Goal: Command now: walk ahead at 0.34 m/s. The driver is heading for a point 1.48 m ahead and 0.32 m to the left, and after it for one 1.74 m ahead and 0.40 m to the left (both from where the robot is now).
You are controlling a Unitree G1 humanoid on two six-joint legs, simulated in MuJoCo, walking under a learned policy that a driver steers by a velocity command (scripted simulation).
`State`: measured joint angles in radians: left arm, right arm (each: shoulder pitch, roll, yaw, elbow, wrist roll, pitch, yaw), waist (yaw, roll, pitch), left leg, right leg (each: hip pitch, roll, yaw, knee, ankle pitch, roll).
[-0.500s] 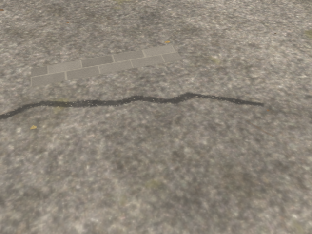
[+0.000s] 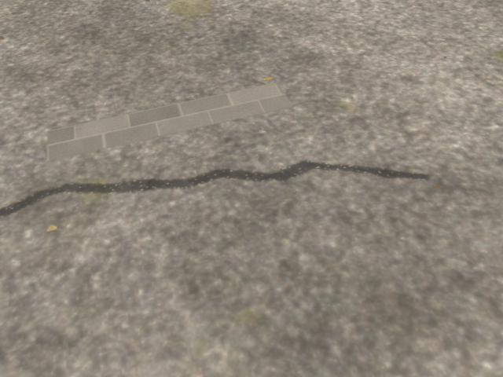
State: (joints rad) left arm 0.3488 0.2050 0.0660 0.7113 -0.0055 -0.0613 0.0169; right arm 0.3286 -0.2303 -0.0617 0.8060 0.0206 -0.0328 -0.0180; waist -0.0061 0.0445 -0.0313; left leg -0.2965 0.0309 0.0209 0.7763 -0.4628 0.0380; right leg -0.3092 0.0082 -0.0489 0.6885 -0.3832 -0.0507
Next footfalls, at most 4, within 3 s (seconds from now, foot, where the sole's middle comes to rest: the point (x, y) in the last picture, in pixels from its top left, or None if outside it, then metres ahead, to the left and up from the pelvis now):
0.44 left None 0.41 0.16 -0.75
1.00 right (299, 316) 0.72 -0.07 -0.75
1.52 left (217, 241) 1.00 0.18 -0.75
2.06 right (282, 174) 1.29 -0.05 -0.75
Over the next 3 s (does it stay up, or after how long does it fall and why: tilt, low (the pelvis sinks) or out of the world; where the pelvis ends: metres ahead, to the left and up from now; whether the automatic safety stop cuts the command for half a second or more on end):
stays up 1.51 0.20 0.02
